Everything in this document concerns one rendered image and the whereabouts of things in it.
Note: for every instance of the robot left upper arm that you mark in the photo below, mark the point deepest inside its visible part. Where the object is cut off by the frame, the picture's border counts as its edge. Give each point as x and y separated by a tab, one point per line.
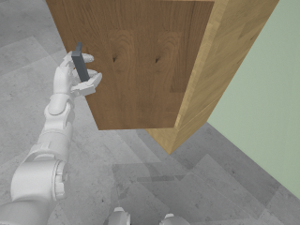
38	187

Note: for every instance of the right robot shin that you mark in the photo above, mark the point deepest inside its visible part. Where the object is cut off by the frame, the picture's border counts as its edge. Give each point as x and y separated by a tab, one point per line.
168	215

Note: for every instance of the robot left forearm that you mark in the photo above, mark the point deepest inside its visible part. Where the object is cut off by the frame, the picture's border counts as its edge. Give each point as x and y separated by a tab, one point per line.
56	136

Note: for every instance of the cupboard door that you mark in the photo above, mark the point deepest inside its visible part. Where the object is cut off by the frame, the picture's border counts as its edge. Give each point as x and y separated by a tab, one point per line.
145	51

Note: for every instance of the robot left thigh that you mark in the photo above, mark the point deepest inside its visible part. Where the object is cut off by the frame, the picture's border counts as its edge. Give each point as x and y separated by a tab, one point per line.
117	218

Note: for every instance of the robot left hand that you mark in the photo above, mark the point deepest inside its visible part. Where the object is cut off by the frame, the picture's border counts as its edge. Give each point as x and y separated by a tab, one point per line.
65	78

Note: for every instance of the handle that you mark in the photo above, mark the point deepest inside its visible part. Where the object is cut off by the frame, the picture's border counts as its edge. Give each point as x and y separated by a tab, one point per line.
79	64

